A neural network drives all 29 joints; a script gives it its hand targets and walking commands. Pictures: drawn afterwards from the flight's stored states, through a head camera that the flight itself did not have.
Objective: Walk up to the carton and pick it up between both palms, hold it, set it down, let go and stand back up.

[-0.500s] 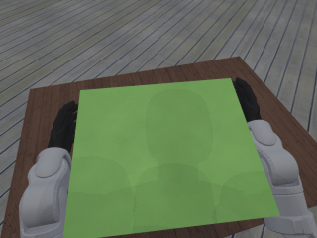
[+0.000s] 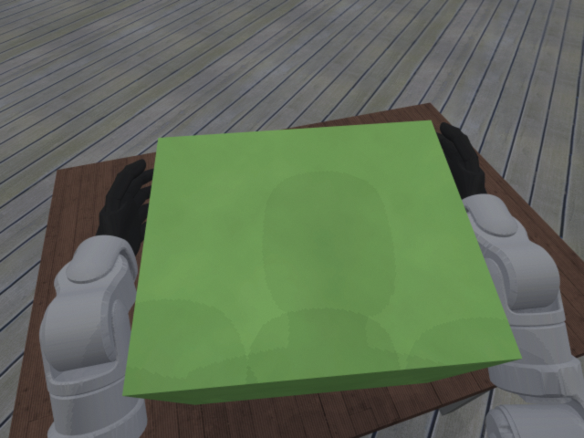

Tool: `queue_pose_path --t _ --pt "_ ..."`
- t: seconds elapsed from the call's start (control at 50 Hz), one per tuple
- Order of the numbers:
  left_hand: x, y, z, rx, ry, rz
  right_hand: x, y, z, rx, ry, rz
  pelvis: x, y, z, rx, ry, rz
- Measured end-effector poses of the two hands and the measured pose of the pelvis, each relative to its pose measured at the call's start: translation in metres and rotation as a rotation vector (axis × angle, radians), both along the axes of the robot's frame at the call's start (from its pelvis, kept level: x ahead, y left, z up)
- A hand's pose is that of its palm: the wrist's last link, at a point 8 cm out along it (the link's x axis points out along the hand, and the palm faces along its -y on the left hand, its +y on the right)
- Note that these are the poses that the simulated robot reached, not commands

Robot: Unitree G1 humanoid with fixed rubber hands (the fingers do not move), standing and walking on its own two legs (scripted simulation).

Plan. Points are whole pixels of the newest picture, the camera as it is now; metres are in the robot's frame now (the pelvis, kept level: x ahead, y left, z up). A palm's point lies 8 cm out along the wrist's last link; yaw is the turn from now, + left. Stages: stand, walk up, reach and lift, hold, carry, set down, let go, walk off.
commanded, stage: reach and lift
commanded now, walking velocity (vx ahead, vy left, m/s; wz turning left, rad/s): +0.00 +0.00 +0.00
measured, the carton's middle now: (305, 271) +0.27 -0.01 +0.12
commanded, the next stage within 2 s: hold in 1.38 s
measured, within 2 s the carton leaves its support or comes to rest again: neither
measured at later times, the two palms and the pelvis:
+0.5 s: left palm (108, 252) +0.28 +0.20 +0.16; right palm (453, 200) +0.32 -0.18 +0.18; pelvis +0.01 +0.00 +0.00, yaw +1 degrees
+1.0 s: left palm (126, 222) +0.31 +0.18 +0.17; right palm (464, 185) +0.34 -0.20 +0.18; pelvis +0.01 +0.00 +0.00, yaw +0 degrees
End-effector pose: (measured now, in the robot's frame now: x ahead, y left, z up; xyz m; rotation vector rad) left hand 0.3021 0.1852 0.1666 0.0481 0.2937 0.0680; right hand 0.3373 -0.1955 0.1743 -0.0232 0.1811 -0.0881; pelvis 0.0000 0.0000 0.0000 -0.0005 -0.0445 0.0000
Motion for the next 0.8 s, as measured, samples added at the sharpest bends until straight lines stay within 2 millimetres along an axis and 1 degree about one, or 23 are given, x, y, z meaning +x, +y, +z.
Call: queue_pose_path --t 0.12,0.24,0.32,0.44,0.48,0.56,0.64,0.8 --pt "0.007 -0.003 0.003 0.004 -0.019 0.004 0.010 -0.003 0.003 0.014 -0.016 0.005 0.005 -0.005 0.000 -0.003 0.003 0.002" --pt "0.008 -0.002 0.006 0.023 -0.050 -0.010 0.008 -0.002 0.005 0.033 -0.044 -0.006 0.014 -0.005 0.000 -0.007 -0.024 0.014" --pt "0.002 0.002 0.000 0.026 -0.045 -0.015 0.002 0.002 0.003 0.035 -0.039 -0.010 0.013 -0.006 -0.001 -0.008 -0.042 0.024" --pt "-0.012 0.010 -0.012 0.005 -0.020 -0.006 -0.009 0.010 -0.002 0.018 -0.015 -0.002 0.009 -0.004 -0.001 -0.006 -0.052 0.018" --pt "-0.016 0.012 -0.011 0.004 -0.025 0.001 -0.012 0.013 0.000 0.015 -0.021 0.002 0.009 -0.002 -0.001 -0.005 -0.050 0.017" --pt "-0.021 0.016 -0.002 0.014 -0.049 0.008 -0.017 0.017 0.007 0.017 -0.046 0.003 0.007 0.002 0.000 -0.002 -0.045 0.018" --pt "-0.017 0.016 0.005 0.016 -0.054 0.002 -0.016 0.017 0.011 0.021 -0.050 -0.003 0.003 0.005 0.000 0.001 -0.041 0.018" --pt "-0.002 0.006 0.002 0.003 -0.019 -0.017 -0.007 0.005 0.006 0.023 -0.014 -0.019 -0.002 0.002 0.000 0.001 -0.022 0.013"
